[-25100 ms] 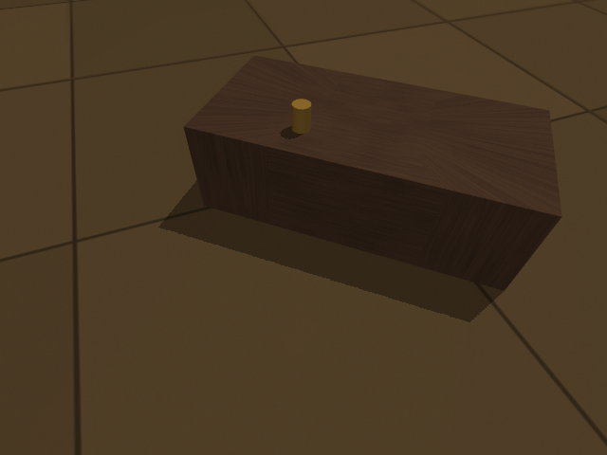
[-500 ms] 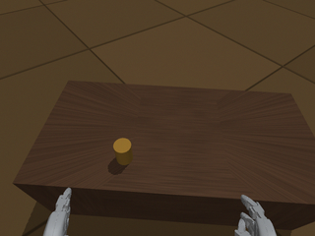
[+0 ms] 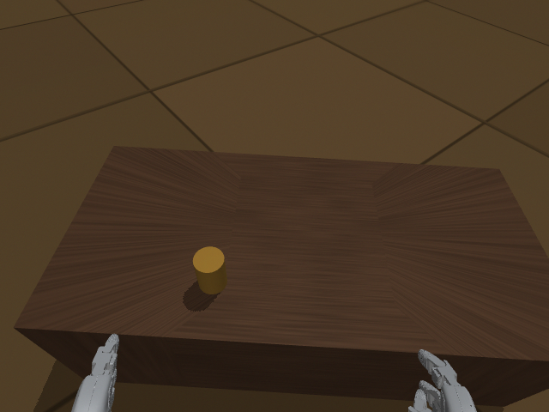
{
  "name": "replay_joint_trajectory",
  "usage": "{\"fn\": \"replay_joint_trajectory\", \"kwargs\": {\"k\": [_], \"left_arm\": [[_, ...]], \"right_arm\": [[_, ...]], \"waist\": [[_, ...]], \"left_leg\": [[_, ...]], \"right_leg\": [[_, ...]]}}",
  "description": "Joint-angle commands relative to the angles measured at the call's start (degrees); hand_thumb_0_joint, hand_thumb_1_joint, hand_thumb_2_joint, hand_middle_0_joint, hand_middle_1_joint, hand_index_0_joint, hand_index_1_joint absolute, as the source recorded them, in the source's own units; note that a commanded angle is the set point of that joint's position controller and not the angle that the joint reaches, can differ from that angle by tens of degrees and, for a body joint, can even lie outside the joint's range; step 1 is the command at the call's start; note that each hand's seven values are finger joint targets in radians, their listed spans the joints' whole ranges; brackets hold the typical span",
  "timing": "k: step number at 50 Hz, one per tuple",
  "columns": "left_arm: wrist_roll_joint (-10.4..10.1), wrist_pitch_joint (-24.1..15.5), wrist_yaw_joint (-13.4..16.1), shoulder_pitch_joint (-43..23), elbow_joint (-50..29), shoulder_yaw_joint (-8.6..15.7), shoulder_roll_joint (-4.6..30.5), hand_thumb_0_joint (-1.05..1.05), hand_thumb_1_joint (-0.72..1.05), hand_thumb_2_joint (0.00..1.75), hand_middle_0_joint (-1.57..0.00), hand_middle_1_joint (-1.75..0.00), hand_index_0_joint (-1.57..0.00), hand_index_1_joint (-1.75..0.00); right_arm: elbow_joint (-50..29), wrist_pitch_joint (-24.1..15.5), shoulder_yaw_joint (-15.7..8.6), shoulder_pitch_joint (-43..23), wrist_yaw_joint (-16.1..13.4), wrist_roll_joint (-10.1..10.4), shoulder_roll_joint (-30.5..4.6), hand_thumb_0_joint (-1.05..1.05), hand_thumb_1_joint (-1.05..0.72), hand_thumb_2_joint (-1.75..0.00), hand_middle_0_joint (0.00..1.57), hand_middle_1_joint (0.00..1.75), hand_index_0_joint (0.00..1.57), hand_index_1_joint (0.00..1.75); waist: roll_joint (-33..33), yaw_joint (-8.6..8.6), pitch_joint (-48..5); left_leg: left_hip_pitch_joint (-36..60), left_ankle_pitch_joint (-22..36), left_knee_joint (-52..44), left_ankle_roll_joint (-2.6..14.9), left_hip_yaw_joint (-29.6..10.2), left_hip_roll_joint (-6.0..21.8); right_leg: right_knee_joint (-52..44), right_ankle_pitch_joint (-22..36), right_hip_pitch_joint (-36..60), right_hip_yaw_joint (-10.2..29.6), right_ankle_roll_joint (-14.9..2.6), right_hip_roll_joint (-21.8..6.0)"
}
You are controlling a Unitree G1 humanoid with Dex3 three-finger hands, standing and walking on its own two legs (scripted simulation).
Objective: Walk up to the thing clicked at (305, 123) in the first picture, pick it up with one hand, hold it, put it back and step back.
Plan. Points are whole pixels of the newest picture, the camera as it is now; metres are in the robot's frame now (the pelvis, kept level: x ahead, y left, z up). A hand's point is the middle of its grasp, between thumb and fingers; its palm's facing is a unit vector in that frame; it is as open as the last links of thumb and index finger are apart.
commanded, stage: home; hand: left
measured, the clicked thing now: (210, 270) +0.49 +0.15 -0.25
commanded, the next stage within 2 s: stand in 0.44 s
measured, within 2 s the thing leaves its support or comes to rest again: neither
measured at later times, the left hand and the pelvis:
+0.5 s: hand out of the picture +0.15 +0.18 -0.05, palm faces +0.13 -0.95 -0.28, open 17.6 cm; pelvis -0.01 -0.01 +0.00, yaw +1 degrees
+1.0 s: hand out of the picture +0.07 +0.25 -0.11, palm faces +0.02 -0.93 -0.37, open 9.2 cm; pelvis +0.00 +0.00 +0.03, yaw +2 degrees
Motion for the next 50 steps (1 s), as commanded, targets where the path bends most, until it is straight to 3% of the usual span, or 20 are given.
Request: {"fn": "replay_joint_trajectory", "kwargs": {"k": [1,3,4,5,7,10,11,14,18,22,27,30,31,32,33,36,38,41,45,50], "left_arm": [[0.7,-1.9,1.1,-1.5,-11.0,2.7,5.3,0.00,-0.58,0.04,-0.05,-0.05,-0.05,-0.05],[0.7,-1.8,1.5,-4.5,-15.7,3.1,6.5,0.00,-0.57,0.04,-0.05,-0.05,-0.05,-0.05],[0.8,-1.2,1.6,-2.1,-13.0,4.1,6.9,0.00,-0.58,0.04,-0.05,-0.05,-0.05,-0.05],[0.8,-1.0,1.6,-2.3,-14.8,3.0,6.0,0.00,-0.60,0.03,-0.04,-0.05,-0.04,-0.05],[0.9,-0.1,1.7,0.9,-10.1,2.8,5.1,0.00,-0.61,0.02,-0.04,-0.05,-0.04,-0.05],[1.1,0.4,1.9,-0.7,-11.9,2.4,5.4,0.00,-0.60,0.03,-0.04,-0.05,-0.04,-0.05],[1.0,0.4,2.0,-1.6,-14.4,3.0,5.8,0.00,-0.56,0.05,-0.05,-0.05,-0.05,-0.05],[1.2,1.3,2.1,0.8,-9.9,2.2,4.6,0.00,-0.59,0.03,-0.04,-0.05,-0.04,-0.05],[1.4,1.5,2.3,-1.4,-12.9,3.5,6.1,0.00,-0.57,0.05,-0.05,-0.05,-0.05,-0.05],[1.4,2.0,2.2,-2.4,-13.1,2.9,5.7,0.00,-0.56,0.05,-0.05,-0.05,-0.05,-0.05],[1.4,2.4,2.1,-1.8,-13.8,3.0,5.8,0.00,-0.57,0.04,-0.05,-0.05,-0.05,-0.05],[1.5,2.6,2.2,-2.3,-12.6,2.7,5.2,0.00,-0.33,0.28,-0.20,-0.29,-0.20,-0.29],[7.4,-2.4,-0.9,-11.5,7.5,6.2,14.0,0.00,-0.25,0.36,-0.20,-0.30,-0.20,-0.30],[8.1,-4.5,-2.4,-9.2,13.7,6.5,14.1,0.00,-0.17,0.44,-0.20,-0.30,-0.20,-0.30],[8.3,-5.8,-3.2,-10.1,15.8,6.4,14.9,0.00,-0.09,0.52,-0.20,-0.30,-0.20,-0.30],[6.1,-8.1,-5.2,-12.5,21.2,5.0,15.0,0.00,0.15,0.76,-0.20,-0.30,-0.20,-0.30],[5.1,-8.5,-5.7,-13.3,25.3,5.0,15.1,0.00,0.31,0.90,-0.20,-0.30,-0.20,-0.30],[4.9,-8.9,-5.6,-15.1,31.2,4.9,15.6,0.00,0.55,0.90,-0.20,-0.30,-0.20,-0.30],[4.4,-9.2,-5.1,-15.7,37.4,4.8,15.9,0.00,0.87,0.90,-0.20,-0.30,-0.20,-0.30],[3.7,-8.6,-4.6,-16.4,44.2,4.6,16.6,0.00,0.90,0.90,-0.20,-0.30,-0.20,-0.30]], "right_arm": [[-4.6,-4.7,-3.4,-3.9,-1.3,-0.4,-6.7,0.00,-0.90,-0.90,0.20,0.30,0.20,0.30],[-3.4,-5.5,-3.1,-4.8,-1.6,-0.4,-6.4,0.00,-0.90,-0.90,0.20,0.30,0.20,0.30],[-2.2,-5.8,-3.3,-5.1,-1.7,-0.5,-6.6,0.00,-0.90,-0.90,0.20,0.30,0.20,0.30],[-2.1,-6.2,-3.1,-5.5,-1.8,-0.5,-6.5,0.00,-0.90,-0.90,0.20,0.30,0.20,0.30],[-0.7,-7.0,-3.3,-6.1,-1.8,-0.7,-6.8,0.00,-0.90,-0.90,0.20,0.30,0.20,0.30],[0.3,-7.8,-3.2,-7.1,-2.0,-0.8,-6.8,0.00,-0.90,-0.90,0.20,0.30,0.20,0.30],[0.0,-8.0,-3.2,-7.4,-2.1,-0.9,-6.6,0.00,-0.90,-0.90,0.20,0.30,0.20,0.30],[1.2,-8.9,-2.9,-7.6,-2.2,-1.1,-6.4,0.00,-0.90,-0.90,0.20,0.30,0.20,0.30],[1.2,-9.9,-2.9,-8.6,-2.5,-1.1,-6.5,0.00,-0.90,-0.90,0.20,0.30,0.20,0.30],[1.8,-10.7,-2.7,-9.0,-2.7,-1.2,-6.3,0.00,-0.90,-0.90,0.20,0.30,0.20,0.30],[2.8,-11.2,-2.5,-8.4,-3.0,-1.4,-6.1,0.00,-0.90,-0.90,0.20,0.30,0.20,0.30],[3.5,-11.6,-2.3,-8.7,-3.0,-1.4,-5.9,0.00,-0.90,-0.90,0.20,0.30,0.20,0.30],[16.3,-7.9,-5.1,-11.5,0.1,-8.8,-14.4,0.00,-0.90,-0.90,0.20,0.30,0.20,0.30],[18.3,-6.3,-5.5,-10.6,1.4,-9.2,-14.9,0.00,-0.90,-0.90,0.20,0.30,0.20,0.30],[18.4,-5.6,-5.4,-10.6,2.3,-8.7,-14.2,0.00,-0.90,-0.90,0.20,0.30,0.20,0.30],[19.6,-5.0,-5.2,-11.2,4.3,-6.0,-14.0,0.00,-0.90,-0.90,0.20,0.30,0.20,0.30],[21.3,-5.0,-5.5,-10.6,5.0,-5.2,-14.5,0.00,-0.90,-0.90,0.20,0.30,0.20,0.30],[24.1,-4.6,-5.6,-11.8,5.5,-5.3,-14.5,0.00,-0.90,-0.90,0.20,0.30,0.20,0.30],[27.6,-4.4,-5.8,-11.2,5.3,-5.0,-15.2,0.00,-0.90,-0.90,0.20,0.30,0.20,0.30],[32.0,-3.8,-5.4,-11.0,4.9,-4.5,-16.3,0.00,-0.90,-0.90,0.20,0.30,0.20,0.30]], "waist": [[1.4,-1.43,-2.2],[2.6,-1.24,-3.4],[2.3,-0.81,-3.5],[2.1,-0.80,-4.6],[0.9,-0.84,-3.8],[0.8,-0.67,-3.1],[1.2,-0.45,-5.5],[-0.3,-0.72,-2.3],[-0.6,-0.32,-3.6],[-0.5,-0.77,-2.3],[0.8,-0.46,-3.8],[1.3,-0.77,-2.4],[0.3,0.93,5.9],[-0.8,1.57,2.6],[-3.0,0.90,2.4],[-1.8,1.05,2.9],[-1.1,1.11,2.1],[0.0,1.38,3.6],[1.1,1.38,2.2],[2.4,1.60,3.8]], "left_leg": [[-0.1,14.0,-10.3,0.57,1.1,-0.5],[0.5,12.8,-10.6,0.76,1.0,-0.5],[0.4,13.3,-10.4,0.73,0.7,-0.4],[0.8,14.2,-10.2,0.82,0.9,-0.5],[0.5,14.3,-10.3,0.69,0.3,-0.3],[0.0,12.3,-10.8,0.76,0.0,-0.2],[0.1,12.8,-10.0,1.00,0.7,-0.6],[-1.0,10.2,-10.7,1.04,0.4,-0.5],[-1.3,9.6,-10.4,1.27,0.7,-0.6],[-1.9,7.2,-10.4,1.50,1.3,-1.0],[-0.9,9.9,-10.3,1.23,1.2,-0.9],[-1.3,8.2,-10.7,1.17,0.9,-0.8],[2.7,14.4,-14.3,2.59,-4.2,1.5],[5.2,12.7,-12.8,4.12,-3.4,1.5],[5.0,11.5,-12.5,4.60,-3.3,1.0],[7.6,9.3,-15.0,4.69,-3.8,0.8],[9.2,10.0,-16.2,4.45,-4.3,1.1],[9.7,10.4,-19.1,4.40,-5.7,1.7],[13.3,22.1,-20.2,4.15,-6.8,2.6],[15.4,24.5,-24.4,3.95,-7.8,3.6]], "right_leg": [[-8.2,10.2,7.1,-2.4,-1.63,1.7],[-8.5,9.5,7.1,-2.5,-1.61,1.6],[-8.4,9.5,7.8,-2.7,-1.68,1.6],[-8.4,10.5,8.3,-2.6,-1.72,1.6],[-8.1,10.0,7.9,-2.9,-1.74,1.8],[-8.6,8.3,7.7,-3.2,-1.61,1.8],[-8.9,9.3,9.0,-3.0,-1.59,1.7],[-9.3,6.7,7.8,-3.1,-1.47,1.9],[-9.6,6.3,8.8,-3.0,-1.47,1.7],[-10.7,4.4,8.0,-2.4,-1.31,1.5],[-10.1,6.9,9.0,-2.7,-1.47,1.6],[-10.3,5.3,8.3,-2.8,-1.43,1.7],[-10.0,5.2,13.6,1.7,-4.71,-1.6],[-11.9,4.1,13.4,4.1,-5.90,-2.9],[-13.1,2.8,14.0,5.8,-6.79,-3.8],[-15.3,0.7,14.7,5.4,-5.94,-3.5],[-15.9,3.4,15.0,5.6,-5.60,-3.7],[-16.3,5.5,17.2,4.9,-4.78,-3.3],[-15.6,18.1,22.1,3.6,-4.47,-3.4],[-18.4,19.3,25.5,2.8,-4.30,-3.7]]}}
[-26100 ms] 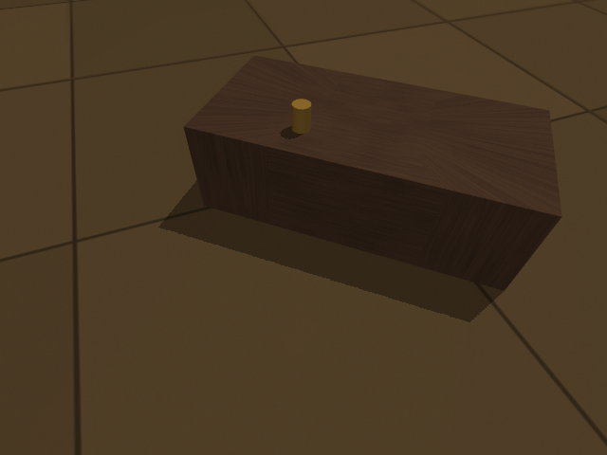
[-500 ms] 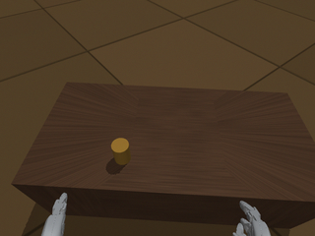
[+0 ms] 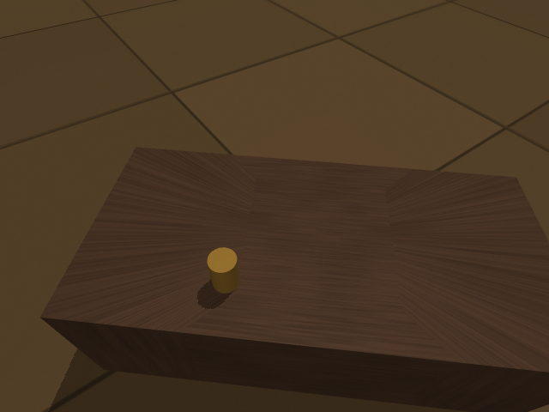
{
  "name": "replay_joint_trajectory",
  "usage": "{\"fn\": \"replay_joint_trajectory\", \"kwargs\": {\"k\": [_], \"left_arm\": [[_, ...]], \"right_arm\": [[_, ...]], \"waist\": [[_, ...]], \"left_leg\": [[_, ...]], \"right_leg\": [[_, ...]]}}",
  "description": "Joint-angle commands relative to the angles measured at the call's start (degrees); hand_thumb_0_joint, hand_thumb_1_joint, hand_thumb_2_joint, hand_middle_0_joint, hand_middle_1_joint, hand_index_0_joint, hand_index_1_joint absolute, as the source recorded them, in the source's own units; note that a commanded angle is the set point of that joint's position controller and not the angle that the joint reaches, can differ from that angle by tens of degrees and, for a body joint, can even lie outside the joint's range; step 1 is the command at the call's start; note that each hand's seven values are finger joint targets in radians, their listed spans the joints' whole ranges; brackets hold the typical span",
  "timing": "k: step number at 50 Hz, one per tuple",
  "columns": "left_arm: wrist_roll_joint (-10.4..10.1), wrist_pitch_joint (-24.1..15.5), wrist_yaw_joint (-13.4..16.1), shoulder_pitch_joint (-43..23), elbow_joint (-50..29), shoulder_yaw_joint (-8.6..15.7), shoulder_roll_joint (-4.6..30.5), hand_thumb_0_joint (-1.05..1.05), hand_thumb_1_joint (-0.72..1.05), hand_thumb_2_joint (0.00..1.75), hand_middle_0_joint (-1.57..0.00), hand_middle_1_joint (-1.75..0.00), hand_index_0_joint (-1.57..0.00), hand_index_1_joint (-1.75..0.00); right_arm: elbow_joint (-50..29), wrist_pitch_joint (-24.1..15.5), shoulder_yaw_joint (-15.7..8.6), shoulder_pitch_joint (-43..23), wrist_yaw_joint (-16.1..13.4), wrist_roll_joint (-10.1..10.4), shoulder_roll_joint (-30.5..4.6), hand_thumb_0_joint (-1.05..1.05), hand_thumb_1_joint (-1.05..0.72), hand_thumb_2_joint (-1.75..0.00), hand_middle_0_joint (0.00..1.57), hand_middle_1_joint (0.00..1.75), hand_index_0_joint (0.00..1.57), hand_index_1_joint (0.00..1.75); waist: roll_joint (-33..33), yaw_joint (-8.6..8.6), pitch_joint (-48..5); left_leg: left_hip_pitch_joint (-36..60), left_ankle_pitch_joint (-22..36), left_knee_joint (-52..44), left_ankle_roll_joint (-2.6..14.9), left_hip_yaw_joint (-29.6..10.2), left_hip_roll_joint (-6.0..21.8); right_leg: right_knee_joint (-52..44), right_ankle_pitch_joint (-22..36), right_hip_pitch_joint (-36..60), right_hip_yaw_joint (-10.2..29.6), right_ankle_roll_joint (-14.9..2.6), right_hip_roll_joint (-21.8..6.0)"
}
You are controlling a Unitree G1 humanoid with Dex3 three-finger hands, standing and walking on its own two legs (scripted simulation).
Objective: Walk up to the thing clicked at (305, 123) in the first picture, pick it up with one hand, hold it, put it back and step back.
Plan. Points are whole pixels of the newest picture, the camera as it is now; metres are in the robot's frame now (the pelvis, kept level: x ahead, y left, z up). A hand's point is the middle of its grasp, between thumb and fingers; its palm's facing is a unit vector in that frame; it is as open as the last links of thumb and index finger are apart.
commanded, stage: stand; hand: left
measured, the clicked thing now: (224, 270) +0.50 +0.14 -0.28
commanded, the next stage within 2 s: none
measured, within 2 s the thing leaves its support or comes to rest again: neither
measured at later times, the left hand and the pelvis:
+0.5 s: hand out of the picture +0.04 +0.24 -0.12, palm faces +0.03 -0.93 -0.36, open 7.4 cm; pelvis -0.01 -0.01 +0.03, yaw +1 degrees
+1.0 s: hand out of the picture +0.05 +0.24 -0.12, palm faces +0.03 -0.94 -0.35, open 7.4 cm; pelvis -0.01 -0.01 +0.03, yaw +1 degrees
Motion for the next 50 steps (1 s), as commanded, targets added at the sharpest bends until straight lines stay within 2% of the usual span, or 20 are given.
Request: {"fn": "replay_joint_trajectory", "kwargs": {"k": [1,4,6,8,9,11,12,13,16,22,25,27,35,39,48,50], "left_arm": [[-0.5,-2.1,0.8,-2.8,-0.8,2.5,9.4,0.00,0.90,0.90,-0.20,-0.30,-0.20,-0.30],[-0.6,-1.9,1.0,-3.4,2.8,2.3,10.1,0.00,0.90,0.90,-0.20,-0.30,-0.20,-0.30],[-0.8,-1.6,1.0,-4.7,4.5,2.2,10.4,0.00,0.90,0.90,-0.20,-0.30,-0.20,-0.30],[-0.7,-1.6,0.9,-4.6,6.5,1.8,10.5,0.00,0.90,0.90,-0.20,-0.30,-0.20,-0.30],[-0.8,-1.6,0.8,-5.7,7.3,1.8,11.0,0.00,0.90,0.90,-0.20,-0.30,-0.20,-0.30],[-0.8,-1.8,0.7,-6.6,8.7,1.6,11.1,0.00,0.90,0.90,-0.20,-0.30,-0.20,-0.30],[-0.8,-1.9,0.6,-6.1,9.7,1.4,10.9,0.00,0.90,0.90,-0.20,-0.30,-0.20,-0.30],[-0.8,-1.8,0.6,-7.1,10.2,1.5,11.3,0.00,0.90,0.90,-0.20,-0.30,-0.20,-0.30],[-1.0,-1.7,0.5,-7.9,11.7,1.2,10.8,0.00,0.90,0.90,-0.20,-0.30,-0.20,-0.30],[-1.0,-1.8,0.3,-9.5,14.2,1.3,11.3,0.00,0.90,0.90,-0.20,-0.30,-0.20,-0.30],[-0.8,-1.7,0.2,-9.8,15.3,1.4,11.8,0.00,0.90,0.90,-0.20,-0.30,-0.20,-0.30],[-0.9,-1.6,0.1,-10.4,15.5,1.4,11.8,0.00,0.90,0.90,-0.20,-0.30,-0.20,-0.30],[-1.2,-1.6,0.0,-10.9,16.9,1.6,12.0,0.00,0.90,0.90,-0.20,-0.30,-0.20,-0.30],[-1.3,-1.8,-0.1,-11.2,17.3,1.6,11.7,0.00,0.90,0.90,-0.20,-0.30,-0.20,-0.30],[-1.4,-1.5,-0.2,-11.1,17.8,1.6,11.8,0.00,0.90,0.90,-0.20,-0.30,-0.20,-0.30],[-1.4,-1.5,-0.2,-11.2,17.8,1.5,11.6,0.00,0.90,0.90,-0.20,-0.30,-0.20,-0.30]], "right_arm": [[-2.5,-1.8,-1.8,-3.3,-0.8,0.5,-9.8,0.00,-0.90,-0.90,0.20,0.30,0.20,0.30],[0.1,-1.5,-1.4,-2.6,-1.0,0.9,-9.9,0.00,-0.90,-0.90,0.20,0.30,0.20,0.30],[1.4,-1.2,-1.1,-3.1,-1.0,1.0,-9.9,0.00,-0.90,-0.90,0.20,0.30,0.20,0.30],[2.6,-0.9,-0.9,-4.6,-1.0,1.0,-10.1,0.00,-0.90,-0.90,0.20,0.30,0.20,0.30],[3.2,-0.8,-0.6,-4.0,-1.0,1.1,-9.8,0.00,-0.90,-0.90,0.20,0.30,0.20,0.30],[4.3,-0.8,-0.5,-4.3,-0.8,1.2,-10.0,0.00,-0.90,-0.90,0.20,0.30,0.20,0.30],[5.0,-0.7,-0.3,-4.7,-0.7,1.3,-9.8,0.00,-0.90,-0.90,0.20,0.30,0.20,0.30],[5.4,-0.7,-0.3,-4.3,-0.7,1.3,-9.7,0.00,-0.90,-0.90,0.20,0.30,0.20,0.30],[6.6,-0.8,-0.1,-5.7,-0.6,1.3,-10.1,0.00,-0.90,-0.90,0.20,0.30,0.20,0.30],[8.3,-0.8,0.1,-6.1,-0.6,1.4,-9.9,0.00,-0.90,-0.90,0.20,0.30,0.20,0.30],[9.0,-0.4,0.0,-6.2,-0.4,1.5,-9.9,0.00,-0.90,-0.90,0.20,0.30,0.20,0.30],[9.5,-0.3,0.1,-5.9,-0.4,1.4,-9.9,0.00,-0.90,-0.90,0.20,0.30,0.20,0.30],[9.9,-0.4,0.2,-6.0,-0.4,1.5,-10.2,0.00,-0.90,-0.90,0.20,0.30,0.20,0.30],[10.3,-0.6,0.4,-5.9,-0.5,1.5,-10.5,0.00,-0.90,-0.90,0.20,0.30,0.20,0.30],[10.7,-0.6,0.6,-5.9,-0.6,1.7,-11.3,0.00,-0.90,-0.90,0.20,0.30,0.20,0.30],[10.5,-0.7,0.5,-6.4,-0.6,1.7,-11.3,0.00,-0.90,-0.90,0.20,0.30,0.20,0.30]], "waist": [[1.9,0.33,-5.1],[0.8,-0.29,-4.9],[0.8,-0.37,-3.5],[0.4,0.02,-1.9],[-0.2,-0.59,-1.1],[-0.6,-0.63,-0.8],[-1.2,-0.41,-0.5],[-1.5,-0.92,-0.1],[0.0,-0.30,1.0],[-0.3,-0.32,-0.2],[-1.6,-0.10,1.5],[-0.7,-0.27,1.7],[-0.7,-0.06,-0.3],[-0.1,-0.13,-1.4],[-0.2,-0.01,-0.2],[-0.5,-0.04,-0.7]], "left_leg": [[0.3,18.9,-12.4,3.74,-6.8,4.9],[2.3,20.2,-13.8,3.04,-6.4,4.8],[2.7,19.2,-16.2,2.83,-6.5,5.0],[3.0,15.1,-17.7,2.63,-6.2,4.8],[2.9,14.0,-18.9,2.39,-6.1,4.6],[3.7,14.1,-20.0,2.33,-6.0,4.7],[4.7,13.3,-20.0,2.24,-5.7,4.6],[5.1,12.8,-21.2,2.14,-5.6,4.5],[4.6,12.5,-23.6,1.96,-6.2,5.1],[5.9,14.0,-25.4,1.40,-5.6,5.3],[5.7,11.0,-25.6,1.28,-5.1,4.7],[5.4,10.4,-25.8,1.29,-5.1,4.7],[6.6,13.2,-26.1,1.44,-4.9,5.3],[7.9,16.1,-26.1,1.51,-4.8,5.8],[7.4,15.7,-27.8,1.38,-4.8,6.1],[8.4,17.2,-27.5,1.42,-4.8,6.3]], "right_leg": [[-8.4,15.4,9.7,4.0,-3.79,-2.7],[-11.1,17.3,11.7,4.4,-3.68,-3.5],[-13.0,15.9,12.4,4.3,-3.41,-3.7],[-16.2,12.7,12.3,4.6,-3.18,-4.0],[-17.7,10.7,12.5,5.1,-3.10,-4.3],[-19.4,11.0,13.6,5.1,-2.80,-4.4],[-20.5,10.0,13.4,5.2,-2.71,-4.6],[-21.5,8.0,13.1,5.5,-2.51,-4.7],[-22.4,8.0,14.6,4.5,-1.98,-4.0],[-24.0,9.5,17.2,4.7,-1.59,-4.5],[-26.2,3.7,15.6,5.3,-1.41,-4.6],[-26.8,2.7,15.4,5.4,-1.45,-4.6],[-27.1,5.5,16.9,5.7,-1.50,-5.1],[-26.7,10.3,17.8,5.3,-1.53,-5.1],[-26.6,10.3,18.3,4.9,-1.43,-4.7],[-26.4,11.9,18.1,4.7,-1.47,-4.7]]}}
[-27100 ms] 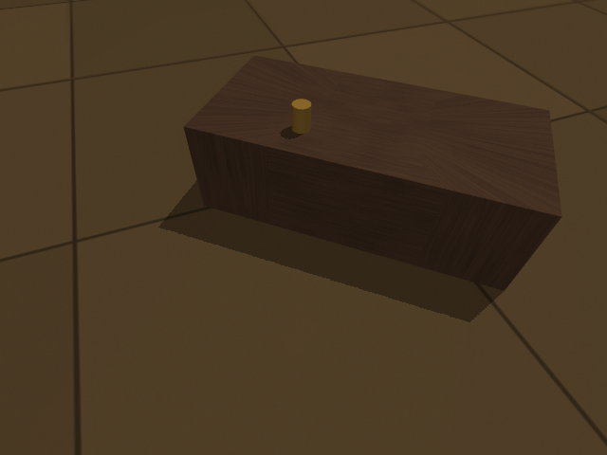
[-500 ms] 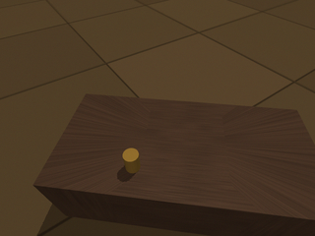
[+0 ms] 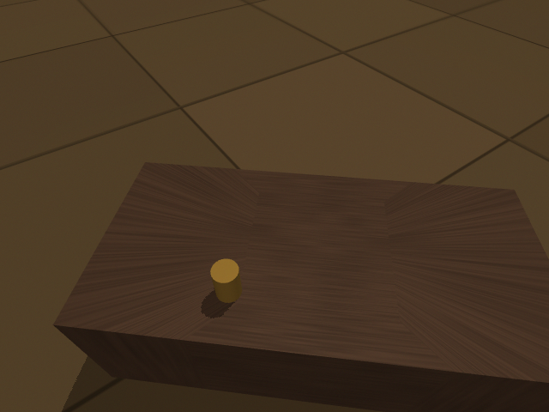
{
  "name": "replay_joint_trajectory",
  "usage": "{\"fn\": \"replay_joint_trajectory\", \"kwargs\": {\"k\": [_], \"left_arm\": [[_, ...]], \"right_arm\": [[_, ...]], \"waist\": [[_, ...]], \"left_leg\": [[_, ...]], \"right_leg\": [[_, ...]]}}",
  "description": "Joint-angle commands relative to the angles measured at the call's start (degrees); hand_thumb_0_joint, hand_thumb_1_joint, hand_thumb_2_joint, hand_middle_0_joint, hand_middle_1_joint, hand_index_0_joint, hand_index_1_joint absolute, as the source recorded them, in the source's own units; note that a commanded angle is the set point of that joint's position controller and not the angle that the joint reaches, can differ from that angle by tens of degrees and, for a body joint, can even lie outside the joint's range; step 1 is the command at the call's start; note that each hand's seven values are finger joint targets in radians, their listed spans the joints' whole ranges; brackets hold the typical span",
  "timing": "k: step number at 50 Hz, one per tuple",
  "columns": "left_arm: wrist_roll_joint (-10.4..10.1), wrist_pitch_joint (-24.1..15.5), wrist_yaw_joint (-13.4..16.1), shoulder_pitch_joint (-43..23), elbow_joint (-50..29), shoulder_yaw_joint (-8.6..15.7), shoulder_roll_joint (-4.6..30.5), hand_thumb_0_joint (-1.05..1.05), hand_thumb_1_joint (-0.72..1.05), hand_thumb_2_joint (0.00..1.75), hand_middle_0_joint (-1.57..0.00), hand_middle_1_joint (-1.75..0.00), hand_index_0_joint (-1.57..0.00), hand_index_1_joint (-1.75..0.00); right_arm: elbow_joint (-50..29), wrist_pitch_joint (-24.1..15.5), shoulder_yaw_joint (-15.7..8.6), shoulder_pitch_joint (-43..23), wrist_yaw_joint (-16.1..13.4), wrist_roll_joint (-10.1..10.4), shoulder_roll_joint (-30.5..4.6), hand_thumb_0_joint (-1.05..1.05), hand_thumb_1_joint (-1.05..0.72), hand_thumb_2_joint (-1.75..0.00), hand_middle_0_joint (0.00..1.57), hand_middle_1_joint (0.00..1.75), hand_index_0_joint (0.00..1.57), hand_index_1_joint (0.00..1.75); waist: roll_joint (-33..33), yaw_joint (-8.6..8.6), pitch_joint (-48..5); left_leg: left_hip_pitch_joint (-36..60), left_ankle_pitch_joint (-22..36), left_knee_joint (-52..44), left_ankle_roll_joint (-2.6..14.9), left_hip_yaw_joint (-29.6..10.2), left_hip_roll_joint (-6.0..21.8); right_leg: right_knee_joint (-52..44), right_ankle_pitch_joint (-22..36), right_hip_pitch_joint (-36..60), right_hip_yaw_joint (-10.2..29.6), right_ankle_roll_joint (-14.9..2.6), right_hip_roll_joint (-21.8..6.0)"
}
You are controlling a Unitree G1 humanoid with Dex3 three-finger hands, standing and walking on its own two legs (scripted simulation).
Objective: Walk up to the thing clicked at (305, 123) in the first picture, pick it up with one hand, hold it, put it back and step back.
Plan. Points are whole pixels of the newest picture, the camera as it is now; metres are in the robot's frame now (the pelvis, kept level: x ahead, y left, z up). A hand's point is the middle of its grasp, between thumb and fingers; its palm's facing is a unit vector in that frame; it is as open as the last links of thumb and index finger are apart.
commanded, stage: stand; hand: left
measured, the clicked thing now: (226, 281) +0.51 +0.15 -0.31
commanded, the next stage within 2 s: step back in 1.06 s
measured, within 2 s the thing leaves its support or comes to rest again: neither
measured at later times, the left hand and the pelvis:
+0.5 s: hand out of the picture +0.08 +0.26 -0.15, palm faces +0.01 -0.94 -0.35, open 7.4 cm; pelvis +0.01 +0.00 +0.00, yaw +0 degrees
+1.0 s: hand out of the picture +0.08 +0.25 -0.15, palm faces +0.01 -0.94 -0.35, open 7.4 cm; pelvis +0.01 +0.00 +0.00, yaw -1 degrees
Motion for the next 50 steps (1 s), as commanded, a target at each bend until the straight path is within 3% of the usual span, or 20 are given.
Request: {"fn": "replay_joint_trajectory", "kwargs": {"k": [1,7,17,22,29,50], "left_arm": [[0.1,-1.2,0.7,-2.2,-2.9,2.1,12.3,0.00,0.90,0.90,-0.20,-0.30,-0.20,-0.30],[0.1,-1.0,0.6,-2.8,-3.1,2.3,12.8,0.00,0.90,0.90,-0.20,-0.30,-0.20,-0.30],[-0.1,-1.0,0.5,-2.7,-3.5,2.3,12.8,0.00,0.90,0.90,-0.20,-0.30,-0.20,-0.30],[-0.1,-1.0,0.5,-2.7,-3.6,2.2,12.9,0.00,0.90,0.90,-0.20,-0.30,-0.20,-0.30],[-0.2,-1.1,0.5,-2.3,-3.9,2.2,12.6,0.00,0.90,0.90,-0.20,-0.30,-0.20,-0.30],[-0.2,-1.2,0.3,-2.7,-4.6,2.5,13.3,0.00,0.90,0.90,-0.20,-0.30,-0.20,-0.30]], "right_arm": [[-3.3,-1.3,-2.0,-1.5,-0.7,0.1,-11.3,0.00,-0.90,-0.90,0.20,0.30,0.20,0.30],[-3.3,-1.3,-1.9,-2.0,-0.6,0.1,-11.3,0.00,-0.90,-0.90,0.20,0.30,0.20,0.30],[-3.4,-1.7,-1.9,-2.4,-0.7,0.1,-11.9,0.00,-0.90,-0.90,0.20,0.30,0.20,0.30],[-3.3,-1.6,-2.0,-2.8,-0.7,0.2,-12.0,0.00,-0.90,-0.90,0.20,0.30,0.20,0.30],[-3.3,-1.6,-2.0,-3.3,-0.7,0.3,-12.7,0.00,-0.90,-0.90,0.20,0.30,0.20,0.30],[-3.7,-1.5,-2.0,-3.4,-0.2,0.4,-11.9,0.00,-0.90,-0.90,0.20,0.30,0.20,0.30]], "waist": [[-1.4,-0.17,-3.1],[-1.9,-0.09,-1.6],[-0.9,-0.25,-4.2],[-1.8,-0.33,-3.7],[-1.4,-0.24,-5.1],[-1.8,-0.32,-2.6]], "left_leg": [[-4.9,5.7,-4.5,2.88,-3.6,5.3],[-5.5,3.9,-5.5,2.68,-3.5,5.1],[-3.4,9.5,-5.8,2.38,-3.4,5.8],[-3.2,8.4,-5.7,2.54,-3.3,5.7],[-2.0,12.4,-4.9,2.64,-3.0,5.9],[-3.5,5.7,-6.9,2.50,-2.9,5.6]], "right_leg": [[-4.2,2.4,5.0,6.4,-0.79,-6.1],[-4.8,-0.5,4.3,6.3,-0.62,-5.8],[-3.2,6.6,5.9,6.0,-0.73,-6.2],[-4.0,5.3,5.2,5.9,-0.65,-6.1],[-3.2,10.6,6.2,5.8,-0.68,-6.4],[-4.8,3.5,4.6,6.3,-0.95,-5.9]]}}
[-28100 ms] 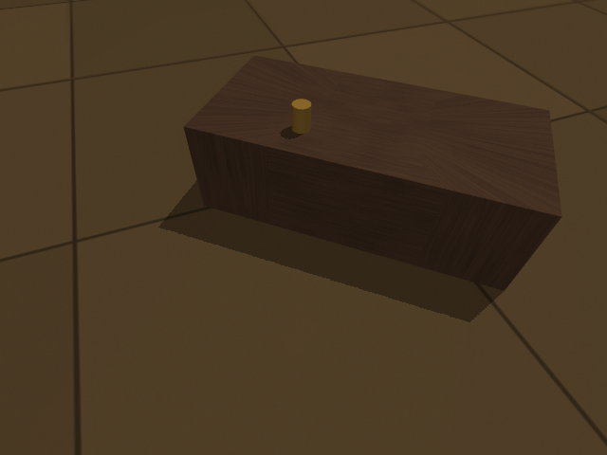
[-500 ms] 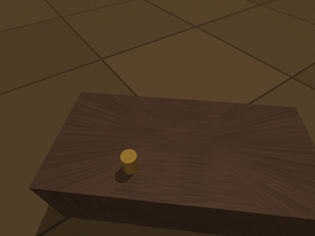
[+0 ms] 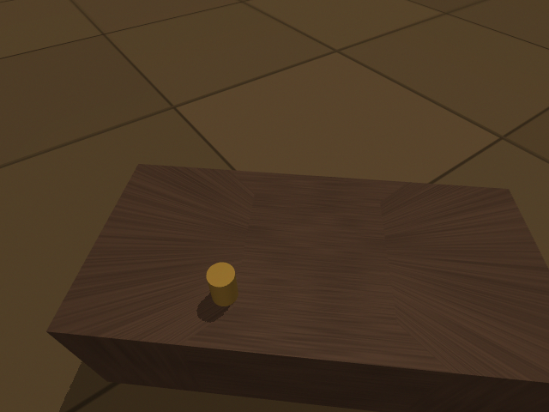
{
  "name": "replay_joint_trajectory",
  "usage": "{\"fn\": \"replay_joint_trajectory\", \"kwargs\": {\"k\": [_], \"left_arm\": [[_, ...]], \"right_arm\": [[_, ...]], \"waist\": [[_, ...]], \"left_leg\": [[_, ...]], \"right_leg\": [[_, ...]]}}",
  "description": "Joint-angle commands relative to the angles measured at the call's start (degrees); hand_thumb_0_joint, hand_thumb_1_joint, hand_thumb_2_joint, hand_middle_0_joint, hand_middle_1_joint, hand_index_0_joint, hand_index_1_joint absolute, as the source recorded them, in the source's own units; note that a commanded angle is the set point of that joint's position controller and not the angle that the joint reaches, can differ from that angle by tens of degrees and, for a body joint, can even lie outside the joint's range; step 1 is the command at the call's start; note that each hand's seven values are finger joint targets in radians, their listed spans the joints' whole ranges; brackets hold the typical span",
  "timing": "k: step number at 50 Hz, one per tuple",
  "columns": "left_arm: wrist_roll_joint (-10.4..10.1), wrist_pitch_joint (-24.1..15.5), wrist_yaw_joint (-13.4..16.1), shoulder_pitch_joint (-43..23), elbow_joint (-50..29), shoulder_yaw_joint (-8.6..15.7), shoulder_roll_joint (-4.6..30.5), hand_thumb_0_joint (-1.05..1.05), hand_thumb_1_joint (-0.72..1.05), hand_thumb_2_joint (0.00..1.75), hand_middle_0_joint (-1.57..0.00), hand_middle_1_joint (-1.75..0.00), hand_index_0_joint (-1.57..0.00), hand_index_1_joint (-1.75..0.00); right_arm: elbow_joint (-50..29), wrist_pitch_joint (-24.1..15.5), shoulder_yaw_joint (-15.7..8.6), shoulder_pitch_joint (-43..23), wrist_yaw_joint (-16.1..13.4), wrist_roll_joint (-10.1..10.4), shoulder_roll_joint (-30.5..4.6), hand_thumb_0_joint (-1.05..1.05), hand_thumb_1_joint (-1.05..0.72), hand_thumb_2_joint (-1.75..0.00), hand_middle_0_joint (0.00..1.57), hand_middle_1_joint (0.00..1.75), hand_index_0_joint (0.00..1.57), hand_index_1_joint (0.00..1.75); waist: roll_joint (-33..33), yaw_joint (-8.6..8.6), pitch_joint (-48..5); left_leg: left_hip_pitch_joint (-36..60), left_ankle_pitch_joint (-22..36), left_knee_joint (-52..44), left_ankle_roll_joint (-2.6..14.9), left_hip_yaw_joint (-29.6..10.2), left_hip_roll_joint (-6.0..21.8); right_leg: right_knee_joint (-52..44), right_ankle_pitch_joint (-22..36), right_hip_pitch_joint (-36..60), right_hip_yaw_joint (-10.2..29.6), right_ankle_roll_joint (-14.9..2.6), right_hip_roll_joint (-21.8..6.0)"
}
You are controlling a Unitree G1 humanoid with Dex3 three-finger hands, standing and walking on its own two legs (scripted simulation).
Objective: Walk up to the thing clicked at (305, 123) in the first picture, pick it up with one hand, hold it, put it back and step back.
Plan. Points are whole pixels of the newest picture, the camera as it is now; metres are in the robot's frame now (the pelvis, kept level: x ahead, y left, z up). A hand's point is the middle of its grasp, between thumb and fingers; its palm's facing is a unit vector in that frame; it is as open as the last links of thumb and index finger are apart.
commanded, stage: stand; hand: left
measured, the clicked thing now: (222, 284) +0.50 +0.15 -0.31
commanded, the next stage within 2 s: step back in 0.06 s
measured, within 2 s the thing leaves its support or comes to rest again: neither
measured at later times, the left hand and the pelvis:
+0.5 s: hand out of the picture +0.07 +0.33 -0.18, palm faces -0.04 -0.94 -0.35, open 7.4 cm; pelvis -0.07 +0.07 -0.02, yaw +0 degrees
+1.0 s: hand out of the picture -0.02 +0.34 -0.15, palm faces -0.06 -0.92 -0.40, open 7.4 cm; pelvis -0.15 +0.09 -0.01, yaw -5 degrees
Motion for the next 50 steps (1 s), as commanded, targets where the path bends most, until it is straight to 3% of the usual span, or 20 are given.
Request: {"fn": "replay_joint_trajectory", "kwargs": {"k": [1,4,6,8,9,13,16,17,18,20,24,26,30,35,38,40,41,42,46,50], "left_arm": [[0.2,-1.2,0.6,-2.2,-3.2,2.3,12.6,0.00,0.90,0.90,-0.20,-0.30,-0.20,-0.30],[-0.8,-0.4,1.2,-1.9,-5.9,5.2,17.1,0.00,0.90,0.90,-0.20,-0.30,-0.20,-0.30],[-0.7,-0.2,1.5,-1.3,-7.6,5.9,18.2,0.00,0.90,0.90,-0.20,-0.30,-0.20,-0.30],[0.4,-0.1,1.7,-4.6,-11.3,6.3,18.9,0.00,0.90,0.90,-0.20,-0.30,-0.20,-0.30],[0.9,0.1,1.8,-5.3,-12.4,6.5,18.7,0.00,0.90,0.90,-0.20,-0.30,-0.20,-0.30],[1.6,1.1,2.0,-8.8,-16.2,5.6,16.9,0.00,0.90,0.90,-0.20,-0.30,-0.20,-0.30],[0.6,2.6,1.7,-6.7,-17.5,4.9,16.0,0.00,0.90,0.90,-0.20,-0.30,-0.20,-0.30],[0.0,3.3,1.6,-5.9,-18.1,4.7,13.9,0.00,0.90,0.90,-0.20,-0.30,-0.20,-0.30],[-0.6,3.6,1.9,-5.4,-18.9,4.2,11.0,0.00,0.90,0.90,-0.20,-0.30,-0.20,-0.30],[0.0,4.1,3.1,-4.0,-18.1,4.5,12.0,0.00,0.90,0.90,-0.20,-0.30,-0.20,-0.30],[-0.6,4.2,2.7,-0.5,-17.4,4.6,13.4,0.00,0.90,0.90,-0.20,-0.30,-0.20,-0.30],[0.2,3.6,2.5,0.9,-17.8,5.0,13.3,0.00,0.90,0.90,-0.20,-0.30,-0.20,-0.30],[0.6,2.9,2.2,-2.1,-20.1,4.8,12.7,0.00,0.90,0.90,-0.20,-0.30,-0.20,-0.30],[1.3,2.4,1.8,1.5,-19.4,5.3,12.2,0.00,0.90,0.90,-0.20,-0.30,-0.20,-0.30],[1.8,1.7,1.6,5.7,-18.3,5.8,12.6,0.00,0.90,0.90,-0.20,-0.30,-0.20,-0.30],[1.4,1.6,1.2,2.8,-20.4,7.0,17.2,0.00,0.90,0.90,-0.20,-0.30,-0.20,-0.30],[1.4,1.5,1.3,0.9,-22.1,7.1,18.7,0.00,0.90,0.90,-0.20,-0.30,-0.20,-0.30],[1.7,1.2,1.4,1.1,-23.2,7.1,17.9,0.00,0.90,0.90,-0.20,-0.30,-0.20,-0.30],[1.3,1.5,2.0,-2.3,-25.4,6.6,14.1,0.00,0.90,0.90,-0.20,-0.30,-0.20,-0.30],[2.2,2.4,1.8,2.5,-26.0,6.7,14.3,0.00,0.90,0.90,-0.20,-0.30,-0.20,-0.30]], "right_arm": [[-3.6,-1.2,-2.2,-2.2,-0.6,0.0,-11.6,0.00,-0.90,-0.90,0.20,0.30,0.20,0.30],[-5.2,0.4,-3.7,-2.7,-0.2,0.9,-13.5,0.00,-0.90,-0.90,0.20,0.30,0.20,0.30],[-5.8,0.9,-3.7,-0.5,-0.1,1.4,-12.1,0.00,-0.90,-0.90,0.20,0.30,0.20,0.30],[-7.0,2.1,-4.7,2.1,0.2,1.0,-12.2,0.00,-0.90,-0.90,0.20,0.30,0.20,0.30],[-7.6,2.6,-4.9,2.8,0.6,0.7,-12.5,0.00,-0.90,-0.90,0.20,0.30,0.20,0.30],[-8.8,2.8,-5.6,7.0,0.9,1.2,-12.4,0.00,-0.90,-0.90,0.20,0.30,0.20,0.30],[-9.4,2.0,-6.0,6.7,0.4,-0.2,-11.9,0.00,-0.90,-0.90,0.20,0.30,0.20,0.30],[-9.9,1.7,-6.7,6.1,0.1,-1.2,-14.1,0.00,-0.90,-0.90,0.20,0.30,0.20,0.30],[-10.5,1.3,-7.5,6.0,-0.2,-2.3,-18.3,0.00,-0.90,-0.90,0.20,0.30,0.20,0.30],[-12.9,1.2,-8.0,3.7,-0.4,-1.7,-21.9,0.00,-0.90,-0.90,0.20,0.30,0.20,0.30],[-14.6,0.9,-6.7,-2.3,-2.0,-1.4,-14.9,0.00,-0.90,-0.90,0.20,0.30,0.20,0.30],[-14.9,0.6,-6.8,0.2,-2.4,-0.7,-13.9,0.00,-0.90,-0.90,0.20,0.30,0.20,0.30],[-15.1,0.8,-7.4,4.2,-2.7,-0.4,-13.4,0.00,-0.90,-0.90,0.20,0.30,0.20,0.30],[-16.8,1.1,-7.6,1.9,-2.3,0.2,-14.4,0.00,-0.90,-0.90,0.20,0.30,0.20,0.30],[-17.7,1.2,-7.2,-1.2,-1.9,0.9,-14.4,0.00,-0.90,-0.90,0.20,0.30,0.20,0.30],[-18.3,1.3,-6.8,-2.6,-1.7,1.5,-12.7,0.00,-0.90,-0.90,0.20,0.30,0.20,0.30],[-17.9,1.8,-6.6,-2.5,-1.9,1.2,-11.7,0.00,-0.90,-0.90,0.20,0.30,0.20,0.30],[-17.7,2.1,-6.6,-1.4,-1.8,0.7,-12.6,0.00,-0.90,-0.90,0.20,0.30,0.20,0.30],[-16.0,1.7,-5.6,2.6,-1.4,1.0,-12.0,0.00,-0.90,-0.90,0.20,0.30,0.20,0.30],[-18.0,0.9,-4.7,2.1,-1.9,1.2,-11.1,0.00,-0.90,-0.90,0.20,0.30,0.20,0.30]], "waist": [[-1.3,0.00,-3.0],[-3.2,-0.63,1.7],[-6.8,-0.79,-2.2],[-12.3,-1.36,-5.5],[-11.4,-1.65,-6.2],[-13.3,-3.14,-8.2],[-8.1,-2.94,-7.0],[0.1,-2.28,-6.7],[11.0,-1.71,-5.7],[11.3,-3.35,-5.7],[6.7,1.23,-4.3],[6.2,0.37,-7.3],[4.3,-2.87,-5.2],[4.7,-2.00,-6.9],[-1.4,0.26,-7.1],[-14.4,0.67,-5.2],[-19.7,1.18,-2.4],[-16.3,1.30,-1.6],[-7.1,-0.58,-2.3],[-8.7,1.61,-7.7]], "left_leg": [[-4.1,5.4,-3.9,2.59,-3.7,5.8],[-10.0,12.5,7.7,3.61,-1.7,2.4],[-9.6,6.4,16.8,2.83,1.6,-1.5],[-11.3,-16.3,32.2,3.23,1.2,-4.0],[-11.0,-18.5,36.3,3.82,-1.0,-2.8],[-11.2,-14.1,28.6,3.96,-0.5,-1.0],[-8.7,3.1,7.1,3.05,2.3,-1.3],[-7.0,14.2,3.2,3.80,-5.9,4.0],[-2.5,30.1,2.1,5.52,-17.7,12.2],[-5.9,37.6,3.1,10.57,-22.0,18.2],[1.8,33.8,7.1,3.06,-7.6,8.3],[8.8,36.8,9.6,3.99,-8.3,9.2],[8.7,34.1,9.0,6.06,-7.8,10.3],[3.8,26.4,10.5,9.80,-9.8,13.1],[-5.4,16.8,14.0,9.09,-8.3,11.3],[-13.1,1.1,27.8,3.38,-0.5,-0.6],[-15.0,-19.8,38.0,1.60,1.1,-6.1],[-16.9,-25.6,45.3,1.32,-4.1,-6.0],[-17.4,-18.7,50.5,0.73,-4.4,-8.4],[-21.1,-18.7,32.3,0.12,-0.1,-4.7]], "right_leg": [[-3.5,3.4,3.3,5.7,-1.23,-6.1],[0.8,17.3,-0.6,8.1,-3.52,-7.7],[-1.1,20.1,-0.3,12.5,-8.66,-13.2],[-2.0,19.8,-3.2,18.1,-14.82,-20.4],[-0.9,17.4,-6.2,17.2,-15.72,-20.8],[6.3,18.5,-6.3,11.3,-11.73,-16.4],[14.9,12.6,-5.7,8.1,-7.31,-10.7],[21.6,4.7,-8.8,6.0,-4.80,-5.0],[29.2,-18.9,-18.9,5.9,-2.86,4.1],[40.5,-29.0,-20.7,13.3,-1.45,7.7],[43.6,-14.9,-25.9,15.2,-2.26,7.0],[42.0,-14.8,-25.6,13.0,-0.93,6.5],[30.1,-16.3,-22.3,10.6,0.34,5.3],[16.9,-13.7,-12.4,6.2,-1.41,2.9],[9.0,3.4,-3.1,8.5,-3.70,1.5],[6.1,15.0,-4.8,26.1,-13.71,-10.7],[1.1,17.9,-8.9,34.6,-19.06,-19.0],[0.7,20.5,-8.9,36.5,-20.46,-20.4],[4.0,23.3,-10.3,19.2,-14.34,-10.7],[9.2,25.7,5.3,15.8,-12.06,-7.7]]}}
